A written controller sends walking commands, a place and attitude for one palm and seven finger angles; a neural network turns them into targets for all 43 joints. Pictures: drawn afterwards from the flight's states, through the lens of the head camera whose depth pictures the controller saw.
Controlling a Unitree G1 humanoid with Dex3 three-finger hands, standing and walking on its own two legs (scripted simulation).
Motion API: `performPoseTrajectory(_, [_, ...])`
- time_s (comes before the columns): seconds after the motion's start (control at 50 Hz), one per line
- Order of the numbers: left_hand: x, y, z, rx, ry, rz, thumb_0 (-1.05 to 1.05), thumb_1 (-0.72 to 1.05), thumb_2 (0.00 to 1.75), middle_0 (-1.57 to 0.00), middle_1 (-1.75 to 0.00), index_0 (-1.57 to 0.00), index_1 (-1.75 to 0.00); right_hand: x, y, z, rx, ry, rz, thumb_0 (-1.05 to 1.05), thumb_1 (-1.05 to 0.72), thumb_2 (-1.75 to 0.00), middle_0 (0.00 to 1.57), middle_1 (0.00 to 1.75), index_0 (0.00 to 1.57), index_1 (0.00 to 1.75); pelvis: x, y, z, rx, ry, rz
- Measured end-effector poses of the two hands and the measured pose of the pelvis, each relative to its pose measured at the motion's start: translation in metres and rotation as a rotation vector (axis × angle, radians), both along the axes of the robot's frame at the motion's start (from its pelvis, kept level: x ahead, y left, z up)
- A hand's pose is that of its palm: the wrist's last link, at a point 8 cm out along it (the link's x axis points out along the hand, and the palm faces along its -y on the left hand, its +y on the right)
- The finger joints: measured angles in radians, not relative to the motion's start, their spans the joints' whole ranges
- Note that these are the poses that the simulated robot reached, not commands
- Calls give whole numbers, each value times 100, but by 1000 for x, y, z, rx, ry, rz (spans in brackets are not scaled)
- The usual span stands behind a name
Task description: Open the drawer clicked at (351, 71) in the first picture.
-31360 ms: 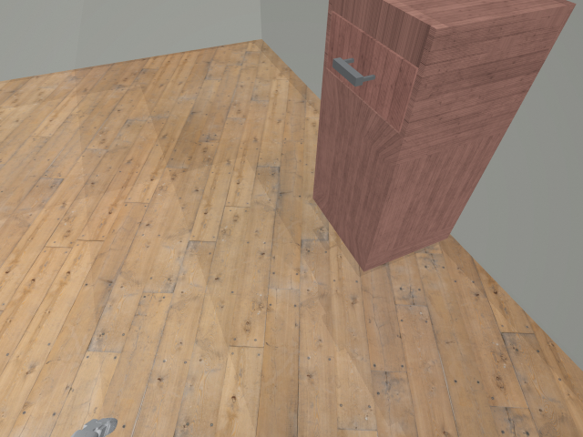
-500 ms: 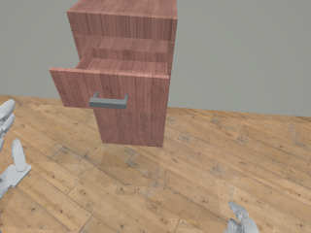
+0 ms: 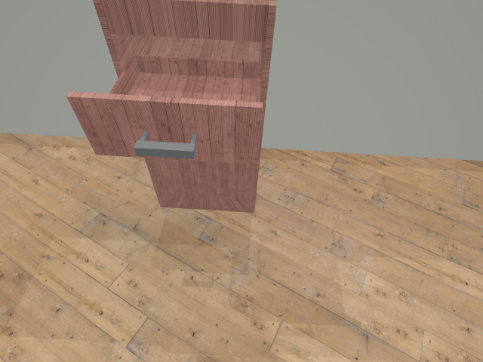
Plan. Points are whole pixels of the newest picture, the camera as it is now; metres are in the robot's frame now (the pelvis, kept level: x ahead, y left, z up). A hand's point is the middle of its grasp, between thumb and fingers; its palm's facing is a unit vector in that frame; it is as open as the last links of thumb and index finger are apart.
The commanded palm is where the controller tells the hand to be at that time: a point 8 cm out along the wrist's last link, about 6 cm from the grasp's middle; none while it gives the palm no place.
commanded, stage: let the arm hang, fingers relaxed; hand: left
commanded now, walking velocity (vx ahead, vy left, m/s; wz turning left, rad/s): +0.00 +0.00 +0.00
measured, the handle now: (167, 143) +0.57 +0.19 +0.00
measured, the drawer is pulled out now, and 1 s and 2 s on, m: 0.30 0.30 0.30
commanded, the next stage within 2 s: look to check the result in 0.82 s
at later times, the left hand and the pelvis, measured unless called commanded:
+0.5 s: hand out of the picture -0.02 +0.17 -0.16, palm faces +0.03 -0.98 -0.20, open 7.3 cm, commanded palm none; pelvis +0.00 +0.00 +0.01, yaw -1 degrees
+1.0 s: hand out of the picture +0.00 +0.16 -0.17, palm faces +0.03 -0.98 -0.18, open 7.4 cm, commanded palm none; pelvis +0.01 -0.01 +0.01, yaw -1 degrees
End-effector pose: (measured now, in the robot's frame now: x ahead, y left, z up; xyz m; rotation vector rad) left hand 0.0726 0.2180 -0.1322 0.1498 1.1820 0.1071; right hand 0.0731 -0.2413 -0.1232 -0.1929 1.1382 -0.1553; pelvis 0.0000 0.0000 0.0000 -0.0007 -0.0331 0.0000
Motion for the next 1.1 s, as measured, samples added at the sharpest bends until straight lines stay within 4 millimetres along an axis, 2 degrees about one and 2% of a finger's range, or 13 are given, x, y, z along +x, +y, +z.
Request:
performPoseTrajectory(0.06, [-34,6,-7,8,92,55,-2,100,90,-21,-30,-20,-30,-39,4,-4,3,147,-7,1,-90,-90,20,30,20,29,-1,-3,4,-8,1,6])
performPoseTrajectory(0.14, [-75,13,-5,24,214,77,-2,99,90,-21,-30,-20,-30,-81,12,-8,26,285,-36,1,-90,-90,20,30,20,29,-2,-4,7,-13,2,4])
performPoseTrajectory(0.22, [-105,17,0,46,307,87,-1,96,90,-21,-29,-20,-30,-108,20,-11,55,352,-71,1,-90,-90,20,30,20,29,-2,-3,9,-12,-2,-3])
performPoseTrajectory(0.3, [-118,16,4,54,348,91,0,93,90,-20,-29,-20,-30,-122,30,-14,83,378,-94,1,-90,-90,20,30,20,29,-2,-2,10,-10,-6,-10])
performPoseTrajectory(0.4, [-113,9,2,44,331,87,0,92,90,-20,-29,-20,-30,-126,40,-18,111,373,-106,1,-90,-90,20,30,20,29,-2,-1,10,-7,-10,-16])
performPoseTrajectory(0.62, [-75,-11,-5,1,224,54,1,92,90,-20,-29,-20,-30,-111,49,-20,129,305,-122,0,-90,-90,20,30,20,29,-2,-3,9,-4,-9,-25])
performPoseTrajectory(0.76, [-70,-8,-4,6,214,63,1,92,90,-20,-29,-20,-30,-107,45,-19,120,298,-124,0,-91,-90,20,30,20,29,1,-4,9,-3,-7,-24])
performPoseTrajectory(1.1, [-73,-13,-3,2,252,76,0,91,90,-20,-29,-20,-30,-99,37,-18,106,321,-114,0,-91,-90,20,30,20,29,9,-6,11,-3,-6,-18])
